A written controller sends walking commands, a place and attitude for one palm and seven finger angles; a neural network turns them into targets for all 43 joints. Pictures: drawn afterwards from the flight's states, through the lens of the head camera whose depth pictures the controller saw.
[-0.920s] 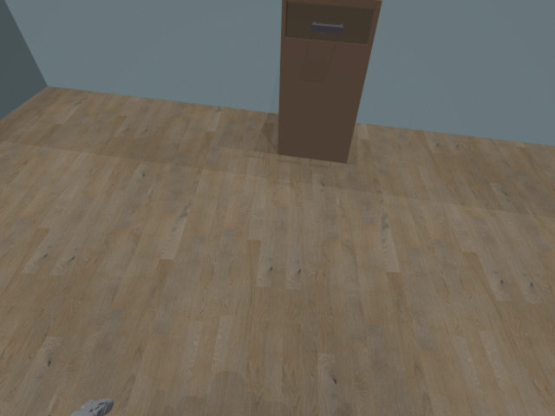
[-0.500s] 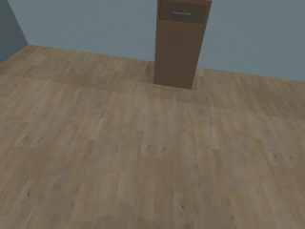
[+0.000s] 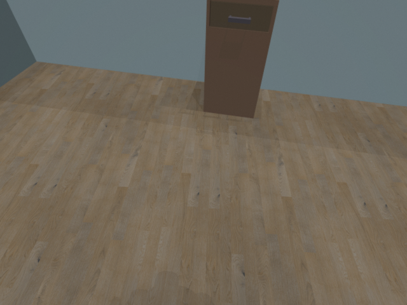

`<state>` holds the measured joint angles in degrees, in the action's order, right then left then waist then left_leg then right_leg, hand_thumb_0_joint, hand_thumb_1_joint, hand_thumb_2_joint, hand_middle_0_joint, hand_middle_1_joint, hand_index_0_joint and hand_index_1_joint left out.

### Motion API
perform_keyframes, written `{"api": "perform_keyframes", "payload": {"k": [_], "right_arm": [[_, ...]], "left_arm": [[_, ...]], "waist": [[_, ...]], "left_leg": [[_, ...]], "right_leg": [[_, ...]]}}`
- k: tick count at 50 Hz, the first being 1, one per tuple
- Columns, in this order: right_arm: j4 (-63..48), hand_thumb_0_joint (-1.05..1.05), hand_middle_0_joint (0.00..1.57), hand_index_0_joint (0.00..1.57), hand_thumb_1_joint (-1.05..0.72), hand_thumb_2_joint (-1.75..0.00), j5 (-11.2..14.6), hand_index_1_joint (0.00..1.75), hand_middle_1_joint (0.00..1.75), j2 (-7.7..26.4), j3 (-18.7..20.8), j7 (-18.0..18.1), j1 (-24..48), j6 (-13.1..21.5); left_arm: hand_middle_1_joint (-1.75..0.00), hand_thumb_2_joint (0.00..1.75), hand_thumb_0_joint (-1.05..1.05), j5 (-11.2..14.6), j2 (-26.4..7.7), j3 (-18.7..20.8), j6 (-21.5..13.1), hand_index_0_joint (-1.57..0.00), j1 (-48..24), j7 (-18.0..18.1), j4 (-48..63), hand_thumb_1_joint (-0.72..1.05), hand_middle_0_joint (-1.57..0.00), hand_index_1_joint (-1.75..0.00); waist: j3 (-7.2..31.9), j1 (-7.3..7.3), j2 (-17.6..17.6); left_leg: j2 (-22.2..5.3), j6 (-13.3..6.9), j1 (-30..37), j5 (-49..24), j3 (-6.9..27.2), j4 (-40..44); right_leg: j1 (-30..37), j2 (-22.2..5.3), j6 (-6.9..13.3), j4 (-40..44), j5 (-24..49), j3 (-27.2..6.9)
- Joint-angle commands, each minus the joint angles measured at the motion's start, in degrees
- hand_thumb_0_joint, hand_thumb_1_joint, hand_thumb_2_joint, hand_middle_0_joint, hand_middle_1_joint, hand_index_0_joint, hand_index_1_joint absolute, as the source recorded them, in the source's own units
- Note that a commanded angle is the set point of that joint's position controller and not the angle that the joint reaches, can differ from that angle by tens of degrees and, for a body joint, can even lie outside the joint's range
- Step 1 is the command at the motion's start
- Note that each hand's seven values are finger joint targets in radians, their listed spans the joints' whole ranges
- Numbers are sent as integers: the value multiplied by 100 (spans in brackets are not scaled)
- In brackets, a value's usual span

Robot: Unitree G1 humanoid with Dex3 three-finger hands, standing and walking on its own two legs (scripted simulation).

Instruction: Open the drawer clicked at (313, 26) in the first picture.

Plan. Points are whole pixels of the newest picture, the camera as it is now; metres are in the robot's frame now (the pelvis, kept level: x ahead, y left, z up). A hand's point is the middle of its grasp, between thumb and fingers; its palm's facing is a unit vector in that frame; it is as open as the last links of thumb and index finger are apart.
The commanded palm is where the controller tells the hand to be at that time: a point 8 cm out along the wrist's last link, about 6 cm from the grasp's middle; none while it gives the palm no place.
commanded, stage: look at it before walking up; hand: left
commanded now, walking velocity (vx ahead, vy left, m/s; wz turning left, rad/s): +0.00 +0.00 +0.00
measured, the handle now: (239, 18) +1.63 -0.12 -0.03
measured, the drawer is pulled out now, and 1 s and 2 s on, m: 0.00 0.00 0.00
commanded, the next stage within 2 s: walk to a spot facing it in 0.52 s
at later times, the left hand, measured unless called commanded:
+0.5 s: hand out of the picture +0.08 +0.24 -0.16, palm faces -0.02 -0.94 -0.33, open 7.4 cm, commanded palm none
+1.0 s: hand out of the picture +0.09 +0.18 -0.19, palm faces -0.12 -0.97 -0.19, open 7.4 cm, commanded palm none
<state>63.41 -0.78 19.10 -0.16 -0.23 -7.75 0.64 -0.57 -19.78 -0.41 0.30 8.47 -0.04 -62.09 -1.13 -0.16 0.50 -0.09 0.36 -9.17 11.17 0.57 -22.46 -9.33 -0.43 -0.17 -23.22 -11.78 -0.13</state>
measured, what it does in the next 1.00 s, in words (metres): shifts its weight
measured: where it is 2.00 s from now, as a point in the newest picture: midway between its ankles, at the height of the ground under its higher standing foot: (228, 257)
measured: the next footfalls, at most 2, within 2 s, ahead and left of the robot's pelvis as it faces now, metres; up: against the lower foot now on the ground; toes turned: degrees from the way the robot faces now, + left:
right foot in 1.10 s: +0.20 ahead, -0.15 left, +0.00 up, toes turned -15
left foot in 1.56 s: +0.47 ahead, +0.04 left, +0.00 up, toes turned -3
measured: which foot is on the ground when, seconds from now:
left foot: down 0.00-1.00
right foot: down 0.00-0.90, up 0.92-1.00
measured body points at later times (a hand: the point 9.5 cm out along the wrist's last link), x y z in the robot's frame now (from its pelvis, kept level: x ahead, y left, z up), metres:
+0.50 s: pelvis +0.01 +0.00 +0.00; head +0.01 +0.00 +0.45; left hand +0.08 +0.29 -0.13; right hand +0.09 -0.30 -0.13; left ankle +0.01 +0.12 -0.74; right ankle +0.01 -0.12 -0.74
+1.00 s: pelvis +0.09 -0.01 -0.02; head +0.09 -0.01 +0.43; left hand +0.10 +0.23 -0.17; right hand +0.03 -0.25 -0.17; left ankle +0.01 +0.12 -0.74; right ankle +0.04 -0.11 -0.71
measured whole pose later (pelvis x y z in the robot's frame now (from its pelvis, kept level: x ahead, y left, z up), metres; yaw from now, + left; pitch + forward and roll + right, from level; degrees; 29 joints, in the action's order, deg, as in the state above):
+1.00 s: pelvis +0.09 -0.01 -0.02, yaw -8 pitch +0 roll +1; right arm 63.0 -1.6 11.1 0.8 0.5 -19.8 3.4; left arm -1.2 -12.1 1.3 1.7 19.5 -1.6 -62.8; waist -0.2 0.6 1.8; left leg -2.6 1.2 -4.3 23.3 -6.8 -28.0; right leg -20.5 -0.3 1.7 -50.3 -27.6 0.9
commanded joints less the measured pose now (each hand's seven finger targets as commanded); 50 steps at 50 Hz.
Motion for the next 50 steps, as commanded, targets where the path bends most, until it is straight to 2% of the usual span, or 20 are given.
{"api": "perform_keyframes", "payload": {"k": [1,16,20,28,31,32,33,34,36,39,41,42,43,44,45,46,47,48,49,50], "right_arm": [[-371,0,20,20,-90,-90,25,30,30,1198,238,80,309,130],[-326,0,20,20,-90,-90,30,30,30,1196,229,89,325,135],[-321,0,20,20,-90,-90,31,30,30,1201,218,87,340,118],[-318,0,20,20,-90,-90,32,30,30,1205,219,91,329,129],[-319,0,20,20,-90,-90,35,30,30,1192,211,91,373,123],[-225,0,20,20,-90,-90,8,30,30,768,107,81,200,79],[-158,0,20,20,-90,-90,-15,30,30,468,42,66,-9,22],[-151,0,20,20,-90,-90,-29,30,30,437,57,55,-154,-11],[-176,0,20,20,-90,-90,-70,30,30,475,100,40,-236,-41],[-284,0,20,20,-90,-90,-76,30,30,495,168,31,-368,-15],[-309,0,20,20,-90,-90,-68,30,30,431,202,46,-580,58],[-297,0,20,20,-90,-90,-58,30,30,438,217,64,-728,105],[-263,0,20,20,-90,-90,-50,30,30,493,249,85,-946,150],[-193,0,20,20,-90,-90,-50,30,30,672,323,103,-1243,174],[-128,0,20,20,-90,-90,-50,30,30,707,390,128,-1624,219],[-60,0,20,20,-90,-90,-50,30,30,657,408,151,-1925,270],[-10,0,20,20,-90,-90,-51,30,30,493,370,172,-2062,318],[7,0,20,20,-90,-90,-70,30,30,376,346,185,-2074,340],[-6,0,20,20,-90,-90,-82,30,30,318,354,185,-1967,344],[-39,0,20,20,-90,-90,-107,30,30,325,363,187,-1791,340]], "left_arm": [[-30,90,0,-9,-1151,228,-156,-20,-254,62,339,90,-20,-30],[-30,90,0,-10,-1143,223,-168,-20,-250,67,307,90,-20,-30],[-30,90,0,-12,-1143,226,-160,-20,-254,62,300,90,-20,-30],[-30,90,0,-6,-1154,228,-188,-20,-254,67,307,90,-20,-30],[-30,90,0,-8,-1150,223,-178,-20,-241,66,298,90,-20,-30],[-30,90,0,5,-724,144,-129,-20,-46,79,194,90,-20,-30],[-30,90,0,-5,-453,76,-60,-20,177,83,120,90,-20,-30],[-30,90,0,-26,-443,85,-17,-20,302,65,114,90,-20,-30],[-30,90,0,-53,-523,154,31,-20,386,0,156,90,-20,-30],[-30,90,0,-75,-546,252,35,-20,603,-61,264,90,-20,-30],[-30,90,0,-63,-442,292,-4,-20,678,-82,348,90,-20,-30],[-30,90,0,-55,-332,300,-42,-20,712,-90,376,90,-20,-30],[-30,90,0,-50,-217,294,-79,-20,691,-99,425,90,-20,-30],[-30,90,0,-48,-48,278,-110,-20,573,-117,512,90,-20,-30],[-30,90,0,-54,99,263,-164,-20,226,-120,708,90,-20,-30],[-30,90,0,-65,111,280,-193,-20,-128,-112,877,90,-20,-30],[-30,90,0,-65,106,308,-228,-20,-229,-117,937,90,-20,-30],[-30,90,0,-60,197,318,-256,-20,-269,-132,930,90,-20,-30],[-30,90,0,-55,274,312,-261,-20,-222,-157,901,90,-20,-30],[-30,90,0,-45,393,319,-254,-20,-126,-187,875,90,-20,-30]], "waist": [[169,2,-51],[263,9,-100],[123,4,-50],[343,17,-10],[249,1,-54],[340,1,-35],[308,1,31],[241,-4,95],[-196,-17,179],[-566,-32,253],[-672,26,118],[-643,87,-99],[-537,174,-458],[-469,308,-1019],[-580,470,-1333],[-759,606,-1300],[-789,601,-1123],[-777,560,-911],[-763,471,-795],[-697,342,-808]], "left_leg": [[-640,-211,-47,-275,592,451],[-672,-186,127,-619,524,433],[-660,-179,60,-432,534,475],[-677,-163,221,-779,494,409],[-679,-168,194,-722,489,438],[-673,-103,235,-498,385,380],[-624,-49,219,2,282,291],[-578,-50,142,618,238,198],[-507,-65,-303,1638,172,160],[-491,-116,-667,2148,85,-137],[-584,-202,-593,2038,144,-183],[-729,-288,-357,1866,284,-116],[-1003,-436,79,1679,595,96],[-1478,-681,618,1696,1184,510],[-2013,-1015,1181,1271,1723,956],[-2300,-1243,1511,390,1867,1035],[-2356,-1311,1650,-602,1716,900],[-2328,-1281,1608,-1315,1402,732],[-2259,-1190,1492,-1536,1070,654],[-2129,-1041,1209,-1372,710,623]], "right_leg": [[-82,-626,184,514,28,-602],[11,-643,183,491,466,-568],[-60,-632,180,559,254,-588],[104,-657,193,514,717,-585],[62,-656,188,535,657,-576],[88,-638,138,551,386,-593],[-9,-603,117,532,-249,-624],[-123,-558,152,553,-942,-732],[-442,-515,273,643,-1929,-977],[-745,-473,453,565,-2478,-1227],[-941,-402,527,276,-2247,-1220],[-1106,-294,529,-53,-1897,-1104],[-1417,-98,468,-629,-1468,-798],[-1965,196,352,-1512,-1178,-273],[-2785,230,223,-2328,-1598,134],[-3371,-38,160,-2950,-1845,21],[-3558,-234,151,-3189,-1836,-95],[-3463,-382,166,-3145,-1861,-68],[-3244,-462,177,-2929,-1826,26],[-2804,-501,185,-2533,-1765,131]]}}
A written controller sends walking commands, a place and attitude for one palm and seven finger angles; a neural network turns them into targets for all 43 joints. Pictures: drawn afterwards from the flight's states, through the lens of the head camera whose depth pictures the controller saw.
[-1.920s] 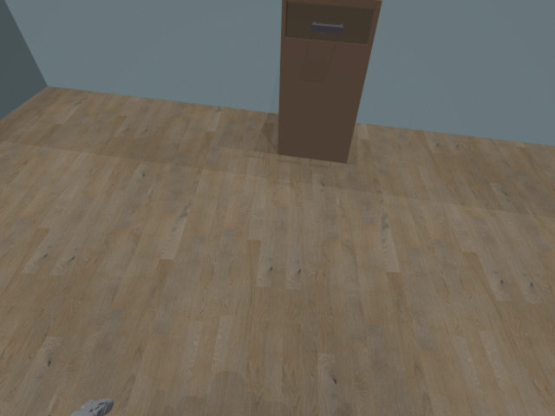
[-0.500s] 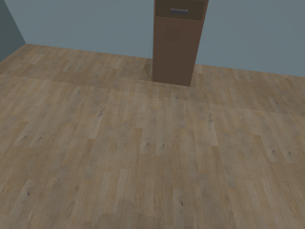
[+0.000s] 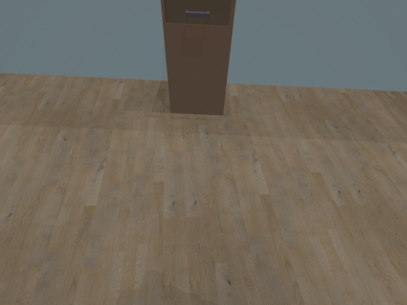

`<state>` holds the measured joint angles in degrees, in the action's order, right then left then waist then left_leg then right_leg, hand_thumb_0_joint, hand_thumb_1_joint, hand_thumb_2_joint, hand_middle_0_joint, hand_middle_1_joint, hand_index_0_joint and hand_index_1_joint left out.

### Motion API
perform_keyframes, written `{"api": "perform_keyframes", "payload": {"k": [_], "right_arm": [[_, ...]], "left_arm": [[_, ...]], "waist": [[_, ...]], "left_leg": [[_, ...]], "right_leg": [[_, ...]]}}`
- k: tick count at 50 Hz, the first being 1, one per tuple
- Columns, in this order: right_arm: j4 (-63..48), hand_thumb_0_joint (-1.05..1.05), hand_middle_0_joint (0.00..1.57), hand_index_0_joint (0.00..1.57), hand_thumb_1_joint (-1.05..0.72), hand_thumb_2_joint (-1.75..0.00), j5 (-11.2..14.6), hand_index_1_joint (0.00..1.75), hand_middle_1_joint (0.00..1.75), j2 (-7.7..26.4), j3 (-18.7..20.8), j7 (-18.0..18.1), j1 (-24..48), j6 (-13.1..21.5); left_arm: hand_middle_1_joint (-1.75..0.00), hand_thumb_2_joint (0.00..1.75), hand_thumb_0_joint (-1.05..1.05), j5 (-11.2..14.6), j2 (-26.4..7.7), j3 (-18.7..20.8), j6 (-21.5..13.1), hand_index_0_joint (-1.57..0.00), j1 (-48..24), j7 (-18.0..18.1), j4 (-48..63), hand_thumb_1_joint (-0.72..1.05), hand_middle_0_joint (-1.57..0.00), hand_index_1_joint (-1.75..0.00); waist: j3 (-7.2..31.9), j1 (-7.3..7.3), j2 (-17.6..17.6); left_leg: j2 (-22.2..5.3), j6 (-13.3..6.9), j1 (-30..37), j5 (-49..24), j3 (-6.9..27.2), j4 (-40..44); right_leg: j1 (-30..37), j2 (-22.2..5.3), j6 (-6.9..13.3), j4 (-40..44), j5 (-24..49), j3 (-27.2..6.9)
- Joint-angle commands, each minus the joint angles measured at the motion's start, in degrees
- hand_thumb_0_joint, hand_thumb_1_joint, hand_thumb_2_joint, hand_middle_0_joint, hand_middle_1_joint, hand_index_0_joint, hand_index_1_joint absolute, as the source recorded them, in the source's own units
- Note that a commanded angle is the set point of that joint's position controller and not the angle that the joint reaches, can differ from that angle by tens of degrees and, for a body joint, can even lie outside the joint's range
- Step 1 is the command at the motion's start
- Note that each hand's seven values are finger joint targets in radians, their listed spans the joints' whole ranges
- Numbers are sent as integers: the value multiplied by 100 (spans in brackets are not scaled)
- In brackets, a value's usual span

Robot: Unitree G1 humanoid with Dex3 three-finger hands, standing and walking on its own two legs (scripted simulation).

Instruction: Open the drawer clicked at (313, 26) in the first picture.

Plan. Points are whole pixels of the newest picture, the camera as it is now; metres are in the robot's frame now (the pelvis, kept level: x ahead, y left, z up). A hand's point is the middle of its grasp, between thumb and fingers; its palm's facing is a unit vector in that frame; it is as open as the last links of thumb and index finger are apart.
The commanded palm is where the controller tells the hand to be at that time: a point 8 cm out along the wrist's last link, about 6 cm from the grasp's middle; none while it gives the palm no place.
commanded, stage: walk to a spot facing it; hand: left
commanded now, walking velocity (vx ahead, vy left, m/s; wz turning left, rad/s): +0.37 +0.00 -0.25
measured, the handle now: (197, 13) +1.54 +0.10 -0.02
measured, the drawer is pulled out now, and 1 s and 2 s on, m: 0.00 0.00 0.00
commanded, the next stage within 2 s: turn to face it in 1.34 s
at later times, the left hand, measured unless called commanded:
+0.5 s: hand out of the picture +0.16 +0.14 -0.17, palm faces +0.02 -0.99 -0.12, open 7.4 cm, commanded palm none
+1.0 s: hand (168, 165) +0.56 +0.14 -0.16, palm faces -0.22 -0.96 -0.17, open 7.4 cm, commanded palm none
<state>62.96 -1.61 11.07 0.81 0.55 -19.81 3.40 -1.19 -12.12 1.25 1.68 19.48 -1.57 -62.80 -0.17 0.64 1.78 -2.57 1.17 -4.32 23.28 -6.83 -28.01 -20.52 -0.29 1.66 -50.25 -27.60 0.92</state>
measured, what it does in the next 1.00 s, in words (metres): walks ahead: right foot, then left foot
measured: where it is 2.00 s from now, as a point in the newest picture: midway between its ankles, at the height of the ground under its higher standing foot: (220, 203)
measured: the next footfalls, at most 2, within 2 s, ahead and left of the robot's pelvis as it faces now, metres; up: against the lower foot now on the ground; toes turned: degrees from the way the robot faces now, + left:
right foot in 0.10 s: +0.13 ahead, -0.12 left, +0.00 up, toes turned -7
left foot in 0.56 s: +0.37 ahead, +0.10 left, +0.00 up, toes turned +5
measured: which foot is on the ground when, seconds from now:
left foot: down 0.00-0.12, up 0.14-0.54, down 0.56-1.00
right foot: up 0.00-0.08, down 0.10-0.58, up 0.60-1.00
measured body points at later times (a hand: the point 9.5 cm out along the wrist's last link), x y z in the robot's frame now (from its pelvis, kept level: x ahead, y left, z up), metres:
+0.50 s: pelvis +0.20 -0.02 +0.01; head +0.22 +0.00 +0.45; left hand +0.16 +0.19 -0.16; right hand +0.28 -0.25 -0.13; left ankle +0.31 +0.10 -0.71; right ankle +0.09 -0.12 -0.73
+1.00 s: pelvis +0.43 -0.02 +0.01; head +0.46 -0.02 +0.45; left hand +0.57 +0.19 -0.15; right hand +0.30 -0.22 -0.14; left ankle +0.33 +0.10 -0.73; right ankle +0.53 -0.18 -0.70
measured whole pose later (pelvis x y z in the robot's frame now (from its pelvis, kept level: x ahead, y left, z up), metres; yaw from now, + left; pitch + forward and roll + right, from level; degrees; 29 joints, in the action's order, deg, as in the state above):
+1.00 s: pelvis +0.43 -0.02 +0.01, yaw -12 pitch +0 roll +1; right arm 65.9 -1.8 8.0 2.7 0.7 -25.2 4.2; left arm -1.7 -10.7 3.9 0.4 8.5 -1.5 -57.9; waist -3.1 2.5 1.2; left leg -3.2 1.1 3.2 21.7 -16.6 -19.3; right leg -30.4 -6.2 0.7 -39.5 -9.8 6.2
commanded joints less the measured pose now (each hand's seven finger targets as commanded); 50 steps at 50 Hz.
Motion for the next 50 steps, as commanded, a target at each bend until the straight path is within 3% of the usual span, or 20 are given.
{"api": "perform_keyframes", "payload": {"k": [1,3,4,5,6,7,9,12,14,23,24,26,27,28,29,32,36,40,47,50], "right_arm": [[-35,0,20,20,-90,-90,-28,30,30,1114,264,106,-369,66],[-70,0,20,20,-90,-90,6,30,30,1082,256,90,-25,62],[-67,0,20,20,-90,-90,66,30,30,1050,258,62,23,74],[-195,0,20,20,-90,-90,133,30,30,714,194,-5,33,117],[-436,0,20,20,-90,-90,149,30,30,498,160,-24,191,143],[-462,0,20,20,-90,-90,112,30,30,569,198,-27,453,107],[-416,0,20,20,-90,-90,72,30,30,420,234,-49,740,89],[-205,0,20,20,-90,-90,2,30,30,116,236,-84,184,-92],[-196,0,20,20,-90,-90,13,30,30,35,255,-121,34,-157],[-832,0,20,20,-90,-90,63,30,30,68,260,-236,1309,-4],[-826,0,20,20,-90,-90,64,30,30,109,280,-224,1260,24],[-540,0,20,20,-90,-90,26,30,30,303,332,-138,326,95],[-301,0,20,20,-90,-90,-21,30,30,664,428,-69,-516,127],[-153,0,20,20,-90,-90,-90,30,30,1342,591,-13,-1195,150],[-124,0,20,20,-90,-90,5,30,30,1472,577,15,-1427,63],[-327,0,20,20,-90,-90,8,30,30,539,354,48,-259,129],[-307,0,20,20,-90,-90,21,30,30,197,313,77,-6,232],[-216,0,20,20,-90,-90,55,30,30,334,306,73,-124,255],[103,0,20,20,-90,-90,-9,30,30,495,325,57,-848,168],[159,0,20,20,-90,-90,-10,30,30,592,331,60,-772,129]], "left_arm": [[-30,90,0,23,-271,155,-379,-20,-1011,-64,892,90,-20,-30],[-30,90,0,5,-231,217,-364,-20,29,-90,511,90,-20,-30],[-30,90,0,-15,-437,270,-390,-20,875,-45,221,90,-20,-30],[-30,90,0,-61,-966,419,-458,-20,1641,61,13,90,-20,-30],[-30,90,0,17,-1332,483,-494,-20,1883,138,-40,90,-20,-30],[-30,90,0,75,-1322,483,-479,-20,1561,181,46,90,-20,-30],[-30,90,0,46,-930,385,-488,-20,761,228,252,90,-20,-30],[-30,90,0,-28,-492,238,-543,-20,181,245,358,90,-20,-30],[-30,90,0,-38,-506,236,-580,-20,150,247,311,90,-20,-30],[-30,90,0,-41,-551,263,-625,-20,558,251,85,90,-20,-30],[-30,90,0,-49,-546,273,-621,-20,557,257,61,90,-20,-30],[-30,90,0,-10,-543,298,-615,-20,407,255,92,90,-20,-30],[-30,90,0,25,-383,283,-612,-20,501,227,122,90,-20,-30],[-30,90,0,86,-30,243,-594,-20,812,164,208,90,-20,-30],[-30,90,0,45,-131,207,-617,-20,438,158,407,90,-20,-30],[-30,90,0,-27,-60,276,-546,-20,-241,96,403,90,-20,-30],[-30,90,0,-95,252,283,-279,-20,87,40,364,90,-20,-30],[-30,90,0,-89,189,290,-202,-20,-282,-26,559,90,-20,-30],[-30,90,0,-52,128,226,-288,-20,-1518,-38,910,90,-20,-30],[-30,90,0,-56,-12,269,-348,-20,-1122,-17,808,90,-20,-30]], "waist": [[-739,100,-1013],[-329,-444,-741],[83,-811,-181],[434,-1109,1092],[399,-1014,1855],[141,-922,1093],[-578,-620,282],[-675,-64,122],[-586,71,206],[-672,-235,342],[-668,-193,342],[-239,274,-57],[375,570,-687],[1042,657,-2144],[963,709,-2027],[-397,310,-654],[-499,-133,-680],[-632,-172,-797],[-808,253,-765],[-581,-21,-824]], "left_leg": [[-1696,-952,323,-2355,1082,1138],[-1177,-606,-617,-2336,285,192],[-807,-418,-1091,-2561,-114,-861],[-399,-203,-2240,-1420,-435,-2474],[-10,-127,-3128,755,-189,-3838],[-241,-178,-3432,791,315,-4425],[-616,-191,-3493,32,547,-4590],[-703,-48,-2775,-521,406,-3864],[-673,29,-2640,-810,269,-3374],[-434,-53,-2496,-1151,53,-1187],[-394,-94,-2221,-1086,17,-958],[-114,-180,-766,-1309,-152,-285],[-517,-371,661,-1276,382,-9],[-2136,-942,1858,-1142,2585,589],[-2577,-1236,1706,-870,3408,1223],[-2124,-1015,-98,-887,2091,1542],[-1608,-804,-983,-1128,662,1816],[-1457,-856,-575,-1471,173,2018],[-1577,-813,393,-2752,-223,1594],[-1628,-716,430,-4009,-422,829]], "right_leg": [[-1086,-471,12,645,27,218],[868,-37,77,1580,1214,743],[1963,89,171,1844,1547,686],[2957,-998,565,2424,766,-837],[2987,-2243,1106,3580,555,-3231],[2737,-2330,1357,3830,215,-3487],[1541,-2162,1227,3838,196,-2876],[488,-1610,888,3913,1119,-1412],[448,-1395,826,3984,1370,-954],[1361,-1335,746,3738,2362,-720],[1364,-1361,725,3566,2563,-730],[1100,-1016,530,2341,3503,-310],[463,-670,321,1005,3281,-61],[-889,126,25,-969,724,545],[-1403,169,62,-2061,-503,57],[-1734,-570,13,-2544,713,-202],[-1219,-736,-152,-1859,1338,-71],[-1632,-833,-283,-983,1934,97],[-1339,-571,-126,1139,1793,639],[-421,-279,96,1489,1506,818]]}}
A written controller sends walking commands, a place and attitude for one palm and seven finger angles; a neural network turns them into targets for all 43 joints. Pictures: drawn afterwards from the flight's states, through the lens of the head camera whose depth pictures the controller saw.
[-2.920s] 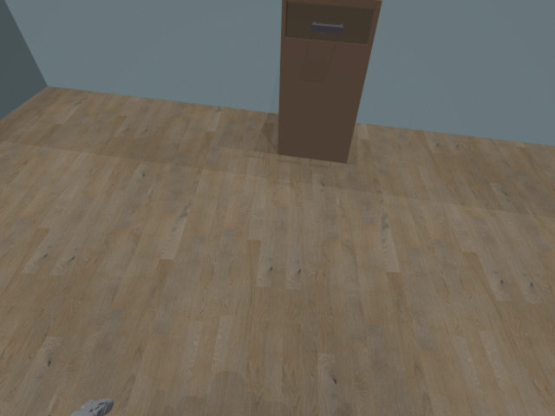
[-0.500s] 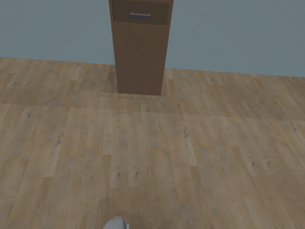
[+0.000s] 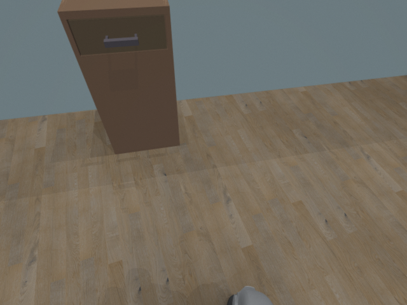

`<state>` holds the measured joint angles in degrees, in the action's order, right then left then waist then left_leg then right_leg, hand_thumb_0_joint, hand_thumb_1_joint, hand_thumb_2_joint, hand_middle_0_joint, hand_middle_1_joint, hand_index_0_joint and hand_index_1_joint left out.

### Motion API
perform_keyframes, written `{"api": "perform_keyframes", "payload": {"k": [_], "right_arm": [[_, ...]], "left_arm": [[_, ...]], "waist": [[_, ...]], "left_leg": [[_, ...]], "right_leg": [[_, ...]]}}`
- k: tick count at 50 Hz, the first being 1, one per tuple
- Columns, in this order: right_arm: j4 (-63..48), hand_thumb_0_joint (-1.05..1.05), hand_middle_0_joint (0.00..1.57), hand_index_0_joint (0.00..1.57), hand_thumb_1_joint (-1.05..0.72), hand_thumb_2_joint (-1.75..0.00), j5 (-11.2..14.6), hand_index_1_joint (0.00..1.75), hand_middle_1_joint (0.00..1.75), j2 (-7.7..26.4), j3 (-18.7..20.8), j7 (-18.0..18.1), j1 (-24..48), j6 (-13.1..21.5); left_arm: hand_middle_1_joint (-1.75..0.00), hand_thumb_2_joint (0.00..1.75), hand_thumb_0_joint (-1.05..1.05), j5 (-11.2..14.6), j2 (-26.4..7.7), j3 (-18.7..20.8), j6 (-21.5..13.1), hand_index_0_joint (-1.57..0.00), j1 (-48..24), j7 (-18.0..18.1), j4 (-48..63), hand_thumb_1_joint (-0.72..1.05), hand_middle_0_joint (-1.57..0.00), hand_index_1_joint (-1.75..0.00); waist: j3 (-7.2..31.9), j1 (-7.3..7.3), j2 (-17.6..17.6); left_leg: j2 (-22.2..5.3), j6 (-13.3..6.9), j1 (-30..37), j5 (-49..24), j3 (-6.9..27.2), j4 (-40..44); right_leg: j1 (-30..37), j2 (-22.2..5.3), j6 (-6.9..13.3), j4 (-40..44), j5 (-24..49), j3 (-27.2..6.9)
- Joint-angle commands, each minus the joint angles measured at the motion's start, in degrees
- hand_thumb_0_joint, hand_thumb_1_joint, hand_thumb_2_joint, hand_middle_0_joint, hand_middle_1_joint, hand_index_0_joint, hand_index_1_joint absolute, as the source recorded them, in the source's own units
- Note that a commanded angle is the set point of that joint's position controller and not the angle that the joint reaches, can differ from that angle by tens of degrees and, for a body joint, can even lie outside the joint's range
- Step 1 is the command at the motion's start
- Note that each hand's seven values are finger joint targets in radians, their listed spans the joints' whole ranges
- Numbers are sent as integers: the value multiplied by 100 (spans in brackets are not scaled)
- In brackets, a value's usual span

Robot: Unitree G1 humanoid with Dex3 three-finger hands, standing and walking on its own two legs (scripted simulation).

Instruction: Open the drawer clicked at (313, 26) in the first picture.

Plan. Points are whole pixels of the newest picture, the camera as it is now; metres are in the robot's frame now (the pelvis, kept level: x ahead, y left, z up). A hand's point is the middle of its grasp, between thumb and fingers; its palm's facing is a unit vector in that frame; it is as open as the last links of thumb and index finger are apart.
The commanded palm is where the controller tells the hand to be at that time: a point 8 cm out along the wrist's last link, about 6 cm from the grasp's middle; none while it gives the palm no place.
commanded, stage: walk to a spot facing it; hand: left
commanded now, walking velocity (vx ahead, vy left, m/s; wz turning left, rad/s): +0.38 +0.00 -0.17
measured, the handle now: (121, 39) +1.06 +0.35 -0.02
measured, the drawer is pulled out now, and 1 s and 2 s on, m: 0.00 0.00 0.00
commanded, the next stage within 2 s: turn to face it in 0.34 s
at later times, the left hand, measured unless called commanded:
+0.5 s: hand (129, 282) +0.20 +0.18 -0.20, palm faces +0.11 -0.99 -0.13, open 7.3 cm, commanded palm none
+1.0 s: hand (135, 204) +0.39 +0.20 -0.16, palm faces +0.16 -0.96 -0.23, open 7.4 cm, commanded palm none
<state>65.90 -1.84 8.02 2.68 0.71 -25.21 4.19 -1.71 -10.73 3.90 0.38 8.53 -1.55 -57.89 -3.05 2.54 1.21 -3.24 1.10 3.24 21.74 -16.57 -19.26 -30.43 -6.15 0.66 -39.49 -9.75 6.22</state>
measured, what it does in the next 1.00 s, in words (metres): walks ahead: right foot, then left foot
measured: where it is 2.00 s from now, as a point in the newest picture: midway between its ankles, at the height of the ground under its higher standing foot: (190, 225)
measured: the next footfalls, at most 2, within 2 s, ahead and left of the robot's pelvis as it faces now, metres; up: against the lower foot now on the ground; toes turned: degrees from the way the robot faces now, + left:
right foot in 0.06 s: +0.18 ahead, -0.13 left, +0.00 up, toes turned -9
left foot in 0.50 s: +0.38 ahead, +0.12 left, +0.00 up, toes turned +12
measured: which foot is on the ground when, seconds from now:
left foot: down 0.00-0.06, up 0.08-0.48, down 0.50-0.96, up 0.98-1.00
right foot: up 0.00-0.04, down 0.06-0.50, up 0.52-0.92, down 0.94-1.00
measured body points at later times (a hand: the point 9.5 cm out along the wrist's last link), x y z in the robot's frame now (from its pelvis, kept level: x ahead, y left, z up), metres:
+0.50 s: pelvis +0.25 +0.02 -0.01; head +0.25 +0.05 +0.43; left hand +0.20 +0.24 -0.19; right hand +0.34 -0.23 -0.14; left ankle +0.34 +0.12 -0.74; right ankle +0.14 -0.12 -0.73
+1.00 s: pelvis +0.34 +0.01 +0.00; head +0.34 -0.01 +0.45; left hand +0.39 +0.25 -0.14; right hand +0.37 -0.21 -0.17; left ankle +0.34 +0.11 -0.73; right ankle +0.37 -0.10 -0.73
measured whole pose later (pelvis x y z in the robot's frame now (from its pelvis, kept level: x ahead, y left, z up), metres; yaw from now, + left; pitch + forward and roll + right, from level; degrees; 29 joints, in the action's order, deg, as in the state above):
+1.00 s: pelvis +0.34 +0.01 +0.00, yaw +8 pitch -1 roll +1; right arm 62.2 -0.8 8.8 2.7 0.7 -15.7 -1.5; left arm -1.1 -8.1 1.8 -0.1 10.7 2.1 -58.4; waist -1.0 1.5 -1.8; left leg -0.2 -0.5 -16.1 21.6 -4.7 -35.9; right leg -14.6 -3.0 0.3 -32.0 -15.4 5.6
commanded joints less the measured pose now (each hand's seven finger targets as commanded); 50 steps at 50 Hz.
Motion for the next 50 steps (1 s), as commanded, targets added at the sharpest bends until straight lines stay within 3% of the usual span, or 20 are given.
{"api": "perform_keyframes", "payload": {"k": [1,2,3,4,5,8,11,20,23,24,25,26,29,31,35,41,45,46,48,50], "right_arm": [[-142,0,20,20,-90,-90,31,30,30,949,142,46,-112,40],[-170,0,20,20,-90,-90,69,30,30,948,141,21,-26,46],[-283,0,20,20,-90,-90,138,30,30,677,94,-43,-235,62],[-486,0,20,20,-90,-90,179,30,30,458,30,-40,-292,55],[-527,0,20,20,-90,-90,185,30,30,609,75,-13,153,30],[-584,0,20,20,-90,-90,95,30,30,366,86,-33,728,-50],[-396,0,20,20,-90,-90,41,30,30,150,65,-71,167,-231],[-933,0,20,20,-90,-90,79,30,30,274,60,-251,1255,-141],[-670,0,20,20,-90,-90,28,30,30,607,122,-182,463,-79],[-523,0,20,20,-90,-90,-20,30,30,1110,225,-122,-256,-40],[-452,0,20,20,-90,-90,-1,30,30,1643,311,-48,-692,-57],[-476,0,20,20,-90,-90,51,30,30,1620,233,-7,-517,-148],[-711,0,20,20,-90,-90,69,30,30,913,57,78,605,-85],[-709,0,20,20,-90,-90,85,30,30,789,-7,107,775,-26],[-729,0,20,20,-90,-90,97,30,30,855,49,118,849,-107],[-698,0,20,20,-90,-90,46,30,30,925,113,87,913,-304],[-702,0,20,20,-90,-90,92,30,30,908,145,68,1016,-378],[-701,0,20,20,-90,-90,132,30,30,738,134,41,966,-377],[-894,0,20,20,-90,-90,151,30,30,422,79,4,1023,-445],[-808,0,20,20,-90,-90,97,30,30,429,116,7,1031,-576]], "left_arm": [[-30,90,0,-19,-262,44,-259,-20,597,-8,120,90,-20,-30],[-30,90,0,-52,-519,122,-331,-20,1492,20,-170,90,-20,-30],[-30,90,0,-78,-1130,291,-411,-20,2182,96,-356,90,-20,-30],[-30,90,0,47,-1597,366,-412,-20,2468,161,-431,90,-20,-30],[-30,90,0,116,-1528,374,-364,-20,2122,201,-367,90,-20,-30],[-30,90,0,80,-756,99,-421,-20,1101,218,-174,90,-20,-30],[-30,90,0,21,-467,6,-499,-20,884,233,-180,90,-20,-30],[-30,90,0,5,-724,27,-504,-20,1131,227,-314,90,-20,-30],[-30,90,0,58,-703,14,-428,-20,1173,237,-352,90,-20,-30],[-30,90,0,84,-483,-16,-396,-20,1393,234,-334,90,-20,-30],[-30,90,0,169,-214,-77,-381,-20,1569,206,-228,90,-20,-30],[-30,90,0,116,-371,-73,-351,-20,1379,250,-117,90,-20,-30],[-30,90,0,66,-265,-93,-304,-20,915,220,-207,90,-20,-30],[-30,90,0,70,-62,-137,-212,-20,1121,228,-289,90,-20,-30],[-30,90,0,81,-29,-107,-40,-20,1148,295,-232,90,-20,-30],[-30,90,0,72,-64,-96,38,-20,590,337,45,90,-20,-30],[-30,90,0,85,-155,-69,-47,-20,905,369,-15,90,-20,-30],[-30,90,0,61,-342,-56,-99,-20,968,400,-29,90,-20,-30],[-30,90,0,43,-984,20,-142,-20,974,413,22,90,-20,-30],[-30,90,0,33,-759,-4,-145,-20,656,431,96,90,-20,-30]], "waist": [[38,-520,-687],[599,-926,-371],[1364,-1119,837],[1763,-977,1650],[1431,-979,978],[130,-477,-36],[24,-69,319],[-288,-254,514],[46,129,-198],[656,311,-1268],[1083,325,-2553],[1020,243,-1952],[113,-91,-965],[367,-272,-709],[732,-329,-558],[336,-212,-879],[392,-424,-607],[419,-430,-134],[261,-372,1399],[76,-297,1222]], "left_leg": [[-1418,-593,-348,-4406,374,-831],[-1188,-401,-866,-4256,207,-2059],[-674,-162,-2349,-2315,11,-3851],[52,9,-3590,956,607,-5524],[-221,-150,-3838,813,1316,-6014],[-731,-119,-3771,-230,1555,-5593],[-724,10,-3337,-566,1367,-4834],[-472,-37,-2868,-1082,944,-2051],[-147,-121,-1301,-1544,774,-1153],[-868,-400,-256,-2273,1834,-818],[-2136,-1032,328,-3448,3522,-160],[-2310,-1342,16,-3185,3680,99],[-1730,-1110,-1360,-3306,2750,231],[-1360,-918,-1476,-4192,2064,167],[-1270,-1038,-1313,-4013,1990,179],[-1232,-1068,-1583,-2730,2314,242],[-927,-731,-1842,-2413,2271,-351],[-635,-461,-2133,-1937,2072,-758],[193,35,-2751,598,1252,-2024],[24,30,-2706,843,1546,-3182]], "right_leg": [[1333,492,283,713,-202,410],[2661,483,399,949,60,271],[4215,-831,830,1220,8,-1420],[4831,-2051,1401,1985,619,-3617],[4396,-1980,1463,2216,190,-3349],[2283,-1427,935,2446,315,-1868],[1594,-1048,707,2715,404,-812],[1985,-1016,645,2530,442,-375],[1792,-641,378,1076,1223,79],[1269,-123,67,-322,442,368],[397,570,-179,-2029,-2451,515],[247,459,-79,-2811,-2757,-114],[69,-84,-182,-2929,-1735,-435],[606,-77,-309,-2284,-1362,-425],[851,43,-416,-1496,-1210,-357],[1049,168,-424,-409,-1226,-251],[1986,231,-403,1257,-150,-184],[2413,-101,-318,1798,290,-558],[2263,-1772,554,2329,1292,-1937],[1737,-1618,880,2546,843,-1671]]}}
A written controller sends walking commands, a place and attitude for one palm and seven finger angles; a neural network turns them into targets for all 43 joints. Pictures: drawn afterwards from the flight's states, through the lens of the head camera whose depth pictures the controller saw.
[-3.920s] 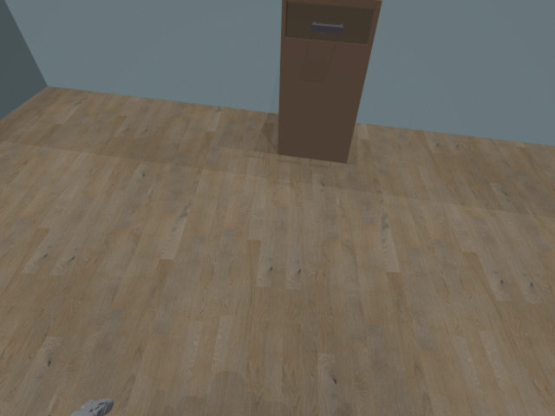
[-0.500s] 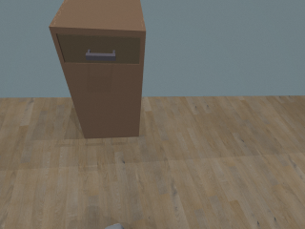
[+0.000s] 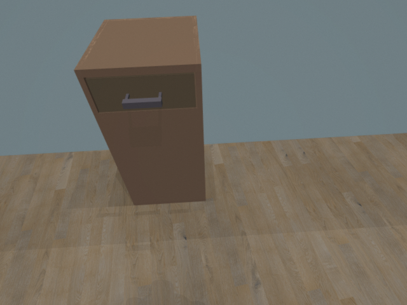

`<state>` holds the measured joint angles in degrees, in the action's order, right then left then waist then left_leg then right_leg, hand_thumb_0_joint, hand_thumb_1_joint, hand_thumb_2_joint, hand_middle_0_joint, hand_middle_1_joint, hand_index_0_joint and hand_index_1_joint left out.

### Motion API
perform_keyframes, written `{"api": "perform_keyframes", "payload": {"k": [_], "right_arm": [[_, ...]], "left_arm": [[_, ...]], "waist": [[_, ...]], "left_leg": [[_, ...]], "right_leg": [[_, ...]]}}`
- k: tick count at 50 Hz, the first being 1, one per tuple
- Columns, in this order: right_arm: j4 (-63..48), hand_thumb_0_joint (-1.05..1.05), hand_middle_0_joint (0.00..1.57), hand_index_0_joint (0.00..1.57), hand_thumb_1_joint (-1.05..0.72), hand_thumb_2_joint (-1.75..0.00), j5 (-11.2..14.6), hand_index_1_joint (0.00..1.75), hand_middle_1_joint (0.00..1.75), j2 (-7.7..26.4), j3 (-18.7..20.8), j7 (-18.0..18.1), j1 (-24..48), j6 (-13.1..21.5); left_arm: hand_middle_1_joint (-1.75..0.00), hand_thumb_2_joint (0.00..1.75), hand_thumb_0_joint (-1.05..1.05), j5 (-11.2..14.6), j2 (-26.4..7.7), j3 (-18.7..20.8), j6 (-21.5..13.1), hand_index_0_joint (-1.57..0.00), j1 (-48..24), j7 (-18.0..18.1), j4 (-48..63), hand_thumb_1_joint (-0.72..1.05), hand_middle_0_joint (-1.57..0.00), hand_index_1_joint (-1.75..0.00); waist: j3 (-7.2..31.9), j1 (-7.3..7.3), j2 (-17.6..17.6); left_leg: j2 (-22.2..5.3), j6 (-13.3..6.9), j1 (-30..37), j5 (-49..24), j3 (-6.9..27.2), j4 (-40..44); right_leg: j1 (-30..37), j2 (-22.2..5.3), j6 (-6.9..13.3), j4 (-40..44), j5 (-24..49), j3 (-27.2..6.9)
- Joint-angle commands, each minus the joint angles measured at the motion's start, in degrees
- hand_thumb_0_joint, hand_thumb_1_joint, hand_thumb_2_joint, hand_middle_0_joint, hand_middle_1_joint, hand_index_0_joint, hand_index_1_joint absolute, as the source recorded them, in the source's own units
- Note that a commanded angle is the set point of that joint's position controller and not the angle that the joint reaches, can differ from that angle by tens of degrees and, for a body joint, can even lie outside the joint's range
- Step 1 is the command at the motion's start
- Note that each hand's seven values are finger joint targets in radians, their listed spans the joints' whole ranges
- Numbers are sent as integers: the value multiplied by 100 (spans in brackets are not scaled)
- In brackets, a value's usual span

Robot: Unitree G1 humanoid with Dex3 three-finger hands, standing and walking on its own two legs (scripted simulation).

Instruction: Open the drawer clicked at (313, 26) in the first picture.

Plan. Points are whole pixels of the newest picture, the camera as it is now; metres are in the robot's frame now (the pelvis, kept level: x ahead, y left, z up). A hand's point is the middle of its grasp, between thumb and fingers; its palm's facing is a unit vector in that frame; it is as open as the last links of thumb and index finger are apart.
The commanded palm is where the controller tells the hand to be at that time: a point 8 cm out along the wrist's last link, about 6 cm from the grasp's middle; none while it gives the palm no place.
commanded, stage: take the last steps up to it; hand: left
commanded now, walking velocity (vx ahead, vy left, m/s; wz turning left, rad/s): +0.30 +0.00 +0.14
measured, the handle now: (143, 99) +0.76 +0.24 -0.02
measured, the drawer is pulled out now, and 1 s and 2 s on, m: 0.00 0.00 0.00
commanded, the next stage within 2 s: come to a stop and stand still in 0.80 s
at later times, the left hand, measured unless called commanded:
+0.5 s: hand out of the picture +0.03 +0.21 -0.17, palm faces +0.13 -0.98 -0.16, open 7.4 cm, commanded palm none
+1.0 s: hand (140, 271) +0.24 +0.17 -0.17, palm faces +0.13 -0.98 -0.18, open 7.3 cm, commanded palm none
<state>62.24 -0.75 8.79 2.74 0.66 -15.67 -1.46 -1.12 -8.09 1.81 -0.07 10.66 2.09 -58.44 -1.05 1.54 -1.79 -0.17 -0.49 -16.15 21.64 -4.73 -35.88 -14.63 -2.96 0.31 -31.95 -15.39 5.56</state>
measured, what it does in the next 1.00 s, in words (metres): walks ahead: left foot, then right foot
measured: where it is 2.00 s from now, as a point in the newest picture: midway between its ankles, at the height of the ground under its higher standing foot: outside the picture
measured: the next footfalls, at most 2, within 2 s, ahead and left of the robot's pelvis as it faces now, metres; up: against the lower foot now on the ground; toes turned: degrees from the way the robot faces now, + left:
left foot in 0.30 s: +0.05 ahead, +0.15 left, +0.00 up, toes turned +11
right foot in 0.68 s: +0.27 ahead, -0.10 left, +0.00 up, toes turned -6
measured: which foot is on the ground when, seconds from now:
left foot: up 0.00-0.28, down 0.30-0.70, up 0.72-1.00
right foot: down 0.00-0.30, up 0.32-0.66, down 0.68-1.00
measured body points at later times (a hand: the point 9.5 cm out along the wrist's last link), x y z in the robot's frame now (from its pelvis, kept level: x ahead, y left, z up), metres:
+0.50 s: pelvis +0.07 +0.03 +0.01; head +0.08 +0.05 +0.46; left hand +0.03 +0.26 -0.15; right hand +0.07 -0.19 -0.14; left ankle +0.01 +0.14 -0.73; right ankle +0.10 -0.10 -0.67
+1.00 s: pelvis +0.23 +0.00 +0.01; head +0.24 +0.01 +0.46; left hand +0.23 +0.23 -0.15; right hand +0.30 -0.23 -0.14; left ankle +0.27 +0.13 -0.71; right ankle +0.23 -0.09 -0.73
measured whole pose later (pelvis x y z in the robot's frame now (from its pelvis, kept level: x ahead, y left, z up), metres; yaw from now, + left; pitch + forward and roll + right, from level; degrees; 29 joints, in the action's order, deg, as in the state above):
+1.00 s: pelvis +0.23 +0.00 +0.01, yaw +4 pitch -1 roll -1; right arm 60.5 -1.1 10.0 2.7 0.9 -11.3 1.0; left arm -1.3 -8.2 2.0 -2.2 14.9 1.4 -62.0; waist -2.1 -0.5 -1.0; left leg -5.3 1.1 -23.8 16.9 -4.5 -42.5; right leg -9.7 -0.4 2.3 -23.7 -13.2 10.1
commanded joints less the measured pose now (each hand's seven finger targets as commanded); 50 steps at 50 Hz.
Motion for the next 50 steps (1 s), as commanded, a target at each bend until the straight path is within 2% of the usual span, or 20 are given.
{"api": "perform_keyframes", "payload": {"k": [1,8,11,13,14,15,16,19,23,30,32,33,34,35,36,37,39,42,46,50], "right_arm": [[-376,0,20,20,-90,-90,-26,30,30,331,102,-3,28,-3],[-543,0,20,20,-90,-90,-63,30,30,253,104,-148,341,142],[-484,0,20,20,-90,-90,-59,30,30,212,71,-150,99,202],[-261,0,20,20,-90,-90,-57,30,30,315,62,-102,-503,282],[-164,0,20,20,-90,-90,-56,30,30,637,130,-58,-823,305],[-96,0,20,20,-90,-90,-105,30,30,1084,239,-17,-1270,324],[-94,0,20,20,-90,-90,-123,30,30,1342,291,17,-1521,306],[-198,0,20,20,-90,-90,-85,30,30,919,150,74,-865,401],[-176,0,20,20,-90,-90,-63,30,30,765,87,109,-714,527],[64,0,20,20,-90,-90,-91,30,30,778,148,84,-853,467],[76,0,20,20,-90,-90,-82,30,30,739,135,88,-773,441],[92,0,20,20,-90,-90,-52,30,30,675,123,74,-742,452],[43,0,20,20,-90,-90,6,30,30,434,84,20,-849,474],[-152,0,20,20,-90,-90,48,30,30,220,23,3,-885,469],[-229,0,20,20,-90,-90,31,30,30,371,54,23,-577,432],[-191,0,20,20,-90,-90,31,30,30,298,79,4,-424,430],[-179,0,20,20,-90,-90,-18,30,30,252,88,-10,-315,372],[-50,0,20,20,-90,-90,-55,30,30,32,34,-40,-595,244],[-162,0,20,20,-90,-90,-32,30,30,-33,-36,-61,-289,224],[-101,0,20,20,-90,-90,16,30,30,60,-122,33,-262,248]], "left_arm": [[-30,90,0,-27,-917,191,-109,-20,400,51,157,90,-20,-30],[-30,90,0,-90,-993,258,-225,-20,989,-67,-77,90,-20,-30],[-30,90,0,-62,-1047,265,-204,-20,940,-114,-132,90,-20,-30],[-30,90,0,10,-974,258,-177,-20,773,-143,-149,90,-20,-30],[-30,90,0,24,-780,210,-152,-20,736,-181,-92,90,-20,-30],[-30,90,0,37,-458,149,-140,-20,560,-227,90,90,-20,-30],[-30,90,0,-14,-462,144,-156,-20,131,-239,323,90,-20,-30],[-30,90,0,-66,-543,197,-162,-20,100,-318,175,90,-20,-30],[-30,90,0,-25,-345,157,-142,-20,473,-351,-35,90,-20,-30],[-30,90,0,-5,-288,171,-148,-20,58,-333,117,90,-20,-30],[-30,90,0,-23,-405,230,-200,-20,551,-320,-44,90,-20,-30],[-30,90,0,-42,-589,285,-250,-20,1157,-294,-247,90,-20,-30],[-30,90,0,-80,-1066,378,-330,-20,1785,-230,-420,90,-20,-30],[-30,90,0,-30,-1591,478,-337,-20,2248,-184,-497,90,-20,-30],[-30,90,0,33,-1475,441,-321,-20,2146,-145,-467,90,-20,-30],[-30,90,0,23,-1327,410,-341,-20,1645,-126,-401,90,-20,-30],[-30,90,0,28,-858,285,-328,-20,879,-70,-180,90,-20,-30],[-30,90,0,-26,-596,173,-387,-20,601,-65,-109,90,-20,-30],[-30,90,0,-35,-650,142,-358,-20,671,-71,-158,90,-20,-30],[-30,90,0,23,-678,95,-212,-20,539,-8,-220,90,-20,-30]], "waist": [[-250,-183,1309],[-351,-406,1036],[-344,-270,985],[-153,15,616],[-124,167,-328],[-220,381,-1590],[-556,516,-1528],[-816,227,-849],[-496,-46,-451],[-734,-26,-640],[-522,-288,-332],[-239,-580,23],[281,-811,1053],[638,-845,2177],[497,-856,1484],[280,-691,1566],[-174,-350,671],[-187,-29,661],[-136,-90,631],[139,-67,631]], "left_leg": [[-304,197,-897,637,331,-1796],[-422,135,-1017,392,5,-887],[-278,91,-127,59,-248,74],[-225,113,1076,-489,-366,1041],[-672,-45,1688,142,385,1396],[-1812,-472,1832,1283,2001,2320],[-2429,-934,1603,1701,2864,2931],[-2096,-905,1012,902,2028,2883],[-1650,-860,1273,-1445,860,2573],[-1619,-752,811,-1691,452,2198],[-1431,-562,551,-1800,275,1493],[-1137,-392,309,-1942,-14,622],[-686,-153,-613,-1099,-411,-830],[-129,-22,-1439,1209,-386,-2484],[-301,-80,-1684,1244,207,-3258],[-513,-83,-1726,760,361,-3580],[-795,-62,-1514,146,477,-3426],[-748,99,-976,-214,224,-2528],[-574,173,-691,-362,1,-1090],[-391,238,368,-1450,42,679]], "right_leg": [[221,-1761,850,1836,1078,-1438],[587,-1562,776,2049,-634,-1056],[98,-1339,680,1941,-1131,-838],[-490,-1008,408,1374,-1407,-397],[-1191,-684,185,614,-1555,-135],[-1974,-111,-74,-787,-1473,468],[-2521,-14,-44,-1818,-1654,243],[-2516,-450,31,-2815,-829,-332],[-2021,-443,-127,-2258,-204,-179],[-1015,-189,-100,-659,133,221],[3,32,-17,-6,489,388],[827,0,61,285,580,236],[1925,-974,386,631,405,-1004],[2328,-2214,938,1550,614,-2860],[2091,-2249,1167,1755,597,-2910],[1525,-2081,1070,1815,410,-2646],[565,-1820,997,1895,480,-1809],[-8,-1416,802,1949,1423,-690],[151,-1242,921,1887,2003,-487],[352,-919,624,1086,2794,-201]]}}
